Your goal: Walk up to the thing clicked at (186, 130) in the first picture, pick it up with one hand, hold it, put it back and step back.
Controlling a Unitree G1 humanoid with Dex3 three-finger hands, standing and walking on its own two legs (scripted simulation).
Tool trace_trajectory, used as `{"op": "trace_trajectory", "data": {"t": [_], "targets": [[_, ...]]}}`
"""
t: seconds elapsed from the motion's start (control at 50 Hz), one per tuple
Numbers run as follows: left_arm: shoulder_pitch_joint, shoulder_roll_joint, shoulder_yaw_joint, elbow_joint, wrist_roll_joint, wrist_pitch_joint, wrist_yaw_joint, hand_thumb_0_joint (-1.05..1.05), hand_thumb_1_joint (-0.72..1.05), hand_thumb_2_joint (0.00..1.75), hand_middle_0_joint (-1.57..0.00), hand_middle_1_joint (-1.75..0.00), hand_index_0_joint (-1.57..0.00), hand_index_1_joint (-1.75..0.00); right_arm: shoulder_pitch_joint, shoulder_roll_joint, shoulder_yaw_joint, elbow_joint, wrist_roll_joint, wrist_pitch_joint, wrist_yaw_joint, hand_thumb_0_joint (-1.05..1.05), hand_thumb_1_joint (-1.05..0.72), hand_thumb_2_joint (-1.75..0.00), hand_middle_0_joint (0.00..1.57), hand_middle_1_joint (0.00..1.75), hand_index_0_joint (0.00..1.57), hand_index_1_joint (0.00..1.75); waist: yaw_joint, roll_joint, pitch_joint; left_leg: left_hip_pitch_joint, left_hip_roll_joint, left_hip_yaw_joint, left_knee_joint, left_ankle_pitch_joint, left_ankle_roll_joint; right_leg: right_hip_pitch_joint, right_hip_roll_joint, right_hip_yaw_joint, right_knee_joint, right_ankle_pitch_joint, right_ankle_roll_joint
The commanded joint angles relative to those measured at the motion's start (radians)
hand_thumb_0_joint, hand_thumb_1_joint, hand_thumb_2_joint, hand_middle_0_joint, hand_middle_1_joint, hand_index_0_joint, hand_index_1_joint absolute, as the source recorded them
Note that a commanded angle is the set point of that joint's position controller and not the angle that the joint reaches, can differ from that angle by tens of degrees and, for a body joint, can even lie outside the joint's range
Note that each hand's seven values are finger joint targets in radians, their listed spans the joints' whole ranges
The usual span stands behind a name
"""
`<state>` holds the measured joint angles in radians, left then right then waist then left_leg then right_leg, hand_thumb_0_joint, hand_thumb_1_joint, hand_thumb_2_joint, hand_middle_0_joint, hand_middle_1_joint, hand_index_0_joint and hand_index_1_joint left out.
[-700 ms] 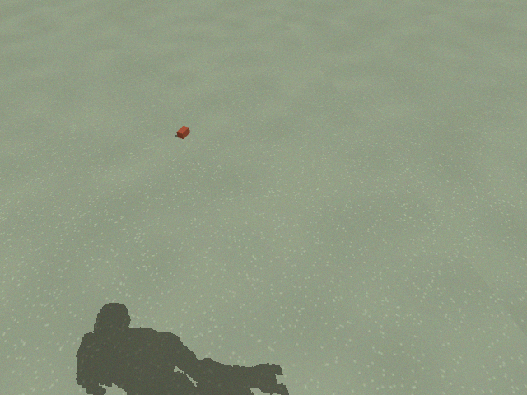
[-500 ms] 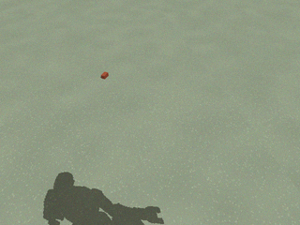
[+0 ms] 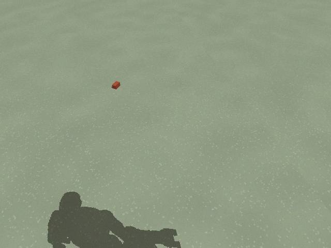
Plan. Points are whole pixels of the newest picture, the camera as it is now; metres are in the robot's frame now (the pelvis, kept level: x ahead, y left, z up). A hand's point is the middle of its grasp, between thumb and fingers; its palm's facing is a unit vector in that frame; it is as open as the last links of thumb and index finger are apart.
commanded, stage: stand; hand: left
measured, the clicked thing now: (116, 85) +1.74 +0.54 -0.76
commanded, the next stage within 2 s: walk up in 0.42 s
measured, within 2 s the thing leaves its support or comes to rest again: neither
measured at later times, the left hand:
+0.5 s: hand out of the picture +0.08 +0.26 -0.15, palm faces +0.07 -0.95 -0.31, open 7.4 cm
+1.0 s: hand (32, 241) +0.20 +0.39 -0.15, palm faces +0.30 -0.93 -0.22, open 7.4 cm
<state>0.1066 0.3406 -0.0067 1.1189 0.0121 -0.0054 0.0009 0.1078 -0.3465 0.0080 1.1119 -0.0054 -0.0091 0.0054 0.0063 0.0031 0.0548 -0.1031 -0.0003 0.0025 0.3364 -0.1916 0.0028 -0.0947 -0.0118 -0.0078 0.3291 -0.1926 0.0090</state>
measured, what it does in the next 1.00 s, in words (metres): walks ahead, turning left: left foot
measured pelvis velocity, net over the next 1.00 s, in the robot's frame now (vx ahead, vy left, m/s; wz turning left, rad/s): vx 0.16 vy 0.11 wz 0.39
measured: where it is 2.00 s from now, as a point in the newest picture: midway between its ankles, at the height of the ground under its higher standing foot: (145, 165)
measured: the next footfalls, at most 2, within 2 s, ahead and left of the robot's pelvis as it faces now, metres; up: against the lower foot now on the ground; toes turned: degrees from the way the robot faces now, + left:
left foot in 0.76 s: +0.16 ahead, +0.22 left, +0.00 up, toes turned +23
right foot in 1.26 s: +0.56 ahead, +0.05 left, +0.00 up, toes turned +29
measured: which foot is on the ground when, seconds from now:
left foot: down 0.00-0.46, up 0.48-0.74, down 0.76-1.00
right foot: down 0.00-0.76, up 0.78-1.00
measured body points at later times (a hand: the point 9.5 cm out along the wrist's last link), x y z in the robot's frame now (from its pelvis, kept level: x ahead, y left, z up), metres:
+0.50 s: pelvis +0.00 +0.00 +0.00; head +0.01 +0.01 +0.45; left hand +0.07 +0.31 -0.13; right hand +0.08 -0.30 -0.13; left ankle +0.00 +0.11 -0.74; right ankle -0.01 -0.12 -0.75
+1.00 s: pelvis +0.16 +0.11 -0.01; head +0.14 +0.15 +0.44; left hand +0.18 +0.44 -0.13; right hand +0.31 -0.20 -0.09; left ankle +0.13 +0.20 -0.75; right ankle +0.29 -0.02 -0.68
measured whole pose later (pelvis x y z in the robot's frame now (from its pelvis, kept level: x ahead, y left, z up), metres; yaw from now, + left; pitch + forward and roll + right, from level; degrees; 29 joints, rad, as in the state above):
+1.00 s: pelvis +0.16 +0.11 -0.01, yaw +22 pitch -3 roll +0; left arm 0.10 0.44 0.05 0.89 0.03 0.01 -0.14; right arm 0.35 -0.40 -0.02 0.97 0.01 -0.08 0.04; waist -0.01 -0.12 0.02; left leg -0.15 -0.01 0.03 0.42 -0.23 0.04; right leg -0.55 -0.08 0.03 1.00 -0.28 0.01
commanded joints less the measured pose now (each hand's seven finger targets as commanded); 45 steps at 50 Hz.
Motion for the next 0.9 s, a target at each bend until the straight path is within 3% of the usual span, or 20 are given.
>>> {"op": "trace_trajectory", "data": {"t": [0.0,0.16,0.38,0.4,0.42,0.44,0.46,0.48,0.52,0.58,0.64,0.68,0.7,0.72,0.74,0.76,0.78,0.8,0.84,0.88], "targets": [[-0.03,0.216,0.045,-0.058,-0.001,-0.027,0.011,0.0,0.9,0.9,-0.2,-0.3,-0.2,-0.3,-0.043,-0.206,-0.044,-0.056,-0.001,-0.024,-0.016,0.0,-0.9,-0.9,0.2,0.3,0.2,0.3,-0.004,-0.013,-0.077,0.018,0.129,-0.097,-0.05,0.176,0.024,-0.003,-0.117,0.085,-0.049,0.16,-0.03],[-0.027,0.212,0.046,-0.056,-0.001,-0.024,0.009,0.0,0.9,0.9,-0.2,-0.3,-0.2,-0.3,-0.039,-0.21,-0.045,-0.05,-0.002,-0.023,-0.015,0.0,-0.9,-0.9,0.2,0.3,0.2,0.3,-0.002,0.006,-0.059,-0.012,0.125,-0.101,-0.067,0.118,0.023,-0.002,-0.116,0.089,-0.059,0.118,-0.032],[-0.028,0.215,0.043,-0.061,-0.002,-0.027,0.01,0.0,0.9,0.9,-0.2,-0.3,-0.2,-0.3,-0.041,-0.215,-0.046,-0.052,-0.002,-0.023,-0.015,0.0,-0.9,-0.9,0.2,0.3,0.2,0.3,-0.004,-0.007,-0.072,0.013,0.129,-0.102,-0.053,0.157,0.024,-0.003,-0.119,0.089,-0.058,0.141,-0.031],[-0.023,0.365,0.149,-0.153,0.014,-0.047,-0.027,0.0,0.9,0.9,-0.2,-0.3,-0.2,-0.3,0.018,-0.336,-0.12,-0.125,0.003,-0.032,0.024,0.0,-0.9,-0.9,0.2,0.3,0.2,0.3,0.052,-0.082,-0.138,-0.292,0.095,-0.23,0.022,-0.356,0.087,0.213,-0.085,0.011,0.059,-0.382,-0.065],[0.031,0.377,0.155,-0.157,0.034,-0.052,-0.039,0.0,0.9,0.9,-0.2,-0.3,-0.2,-0.3,-0.083,-0.32,-0.103,-0.17,0.0,-0.032,0.041,0.0,-0.9,-0.9,0.2,0.3,0.2,0.3,0.106,-0.097,-0.042,-0.584,0.046,-0.155,0.069,-0.391,0.038,0.341,-0.162,0.095,-0.015,-0.557,-0.109],[0.064,0.401,0.169,-0.159,0.032,-0.052,-0.041,0.0,0.9,0.9,-0.2,-0.3,-0.2,-0.3,-0.123,-0.274,-0.083,-0.207,-0.011,-0.032,0.044,0.0,-0.9,-0.9,0.2,0.3,0.2,0.3,0.124,-0.238,-0.011,-0.712,-0.017,0.024,0.272,-0.231,0.014,0.389,-0.318,0.2,-0.19,-0.653,-0.152],[0.048,0.408,0.175,-0.183,0.03,-0.054,-0.041,0.0,0.9,0.9,-0.2,-0.3,-0.2,-0.3,-0.156,-0.264,-0.093,-0.223,-0.016,-0.035,0.048,0.0,-0.9,-0.9,0.2,0.3,0.2,0.3,0.137,-0.286,-0.025,-0.733,0.041,0.026,0.481,-0.22,0.026,0.317,-0.477,0.326,-0.258,-0.617,-0.222],[-0.011,0.398,0.174,-0.223,0.029,-0.058,-0.045,0.0,0.9,0.9,-0.2,-0.3,-0.2,-0.3,-0.128,-0.289,-0.113,-0.231,-0.02,-0.036,0.054,0.0,-0.9,-0.9,0.2,0.3,0.2,0.3,0.113,-0.204,0.007,-0.711,0.099,0.022,0.543,-0.22,-0.001,0.243,-0.521,0.328,-0.252,-0.545,-0.256],[-0.067,0.361,0.168,-0.251,0.032,-0.062,-0.059,0.0,0.9,0.9,-0.2,-0.3,-0.2,-0.3,-0.076,-0.306,-0.133,-0.215,-0.012,-0.039,0.076,0.0,-0.9,-0.9,0.2,0.3,0.2,0.3,0.074,-0.107,0.004,-0.61,0.137,-0.022,0.522,-0.211,-0.006,0.165,-0.459,0.237,-0.227,-0.47,-0.242],[-0.172,0.357,0.167,-0.289,0.035,-0.066,-0.075,0.0,0.9,0.9,-0.2,-0.3,-0.2,-0.3,0.035,-0.296,-0.145,-0.204,-0.004,-0.024,0.104,0.0,-0.9,-0.9,0.2,0.3,0.2,0.3,0.004,-0.174,-0.02,-0.47,0.139,0.057,0.472,-0.117,-0.008,0.075,-0.348,-0.011,-0.205,-0.468,-0.185],[-0.204,0.382,0.173,-0.316,0.044,-0.052,-0.091,0.0,0.9,0.9,-0.2,-0.3,-0.2,-0.3,0.093,-0.286,-0.15,-0.214,0.002,-0.018,0.109,0.0,-0.9,-0.9,0.2,0.3,0.2,0.3,-0.031,-0.198,-0.029,-0.204,0.107,0.134,0.341,-0.024,-0.017,-0.138,-0.288,-0.117,-0.13,-0.52,-0.152],[-0.226,0.359,0.17,-0.32,0.047,-0.04,-0.095,0.0,0.9,0.9,-0.2,-0.3,-0.2,-0.3,0.207,-0.308,-0.168,-0.175,-0.003,-0.022,0.092,0.0,-0.9,-0.9,0.2,0.3,0.2,0.3,-0.085,-0.096,-0.045,-0.011,0.057,0.172,0.329,0.012,-0.011,-0.276,-0.257,-0.142,0.043,-0.579,-0.145],[-0.195,0.323,0.16,-0.316,0.047,-0.032,-0.096,0.0,0.9,0.9,-0.2,-0.3,-0.2,-0.3,0.275,-0.327,-0.18,-0.154,-0.007,-0.026,0.078,0.0,-0.9,-0.9,0.2,0.3,0.2,0.3,-0.107,0.005,-0.071,0.08,0.01,0.189,0.313,-0.047,0.001,-0.314,-0.211,-0.168,0.204,-0.547,-0.142],[-0.155,0.264,0.139,-0.313,0.046,-0.024,-0.102,0.0,0.9,0.9,-0.2,-0.3,-0.2,-0.3,0.378,-0.37,-0.194,-0.128,-0.013,-0.032,0.059,0.0,-0.9,-0.9,0.2,0.3,0.2,0.3,-0.151,0.178,-0.11,0.195,-0.011,0.139,0.243,-0.172,0.037,-0.387,-0.132,-0.219,0.516,-0.426,-0.128],[-0.165,0.193,0.114,-0.34,0.035,-0.02,-0.113,0.0,0.9,0.9,-0.2,-0.3,-0.2,-0.3,0.438,-0.47,-0.215,-0.133,-0.024,-0.032,0.041,0.0,-0.9,-0.9,0.2,0.3,0.2,0.3,-0.181,0.416,-0.041,0.199,0.145,-0.212,0.025,-0.515,0.095,-0.599,-0.021,-0.207,0.833,-0.446,-0.091],[-0.208,0.197,0.098,-0.377,0.028,-0.024,-0.121,0.0,0.9,0.9,-0.2,-0.3,-0.2,-0.3,0.377,-0.513,-0.208,-0.168,-0.015,-0.039,0.033,0.0,-0.9,-0.9,0.2,0.3,0.2,0.3,-0.136,0.368,0.024,0.109,0.328,-0.676,-0.216,-0.778,0.157,-0.717,0.022,-0.06,0.93,-0.397,-0.068],[-0.15,0.288,0.106,-0.392,0.04,-0.032,-0.123,0.0,0.9,0.9,-0.2,-0.3,-0.2,-0.3,0.238,-0.551,-0.203,-0.223,0.018,-0.043,0.033,0.0,-0.9,-0.9,0.2,0.3,0.2,0.3,-0.067,0.255,0.037,0.009,0.464,-0.935,-0.375,-0.892,0.273,-0.666,-0.032,0.075,0.929,-0.345,-0.065],[-0.124,0.319,0.102,-0.359,0.041,-0.037,-0.12,0.0,0.9,0.9,-0.2,-0.3,-0.2,-0.3,0.138,-0.532,-0.188,-0.243,0.022,-0.057,0.024,0.0,-0.9,-0.9,0.2,0.3,0.2,0.3,-0.014,0.168,0.073,-0.05,0.477,-0.912,-0.379,-0.812,0.29,-0.653,-0.083,0.114,0.937,-0.307,-0.047],[-0.073,0.341,0.119,-0.282,0.014,-0.032,-0.119,0.0,0.9,0.9,-0.2,-0.3,-0.2,-0.3,0.105,-0.451,-0.145,-0.256,0.007,-0.087,0.007,0.0,-0.9,-0.9,0.2,0.3,0.2,0.3,0.027,0.038,0.039,-0.12,0.355,-0.542,-0.233,-0.522,0.203,-0.528,-0.128,0.144,0.835,-0.234,-0.021],[-0.053,0.346,0.126,-0.274,0.01,-0.015,-0.121,0.0,0.9,0.9,-0.2,-0.3,-0.2,-0.3,0.111,-0.417,-0.128,-0.238,0.016,-0.102,0.001,0.0,-0.9,-0.9,0.2,0.3,0.2,0.3,0.036,0.067,0.028,-0.193,0.258,-0.371,-0.228,-0.447,0.142,-0.447,-0.129,0.117,0.711,-0.133,-0.011]]}}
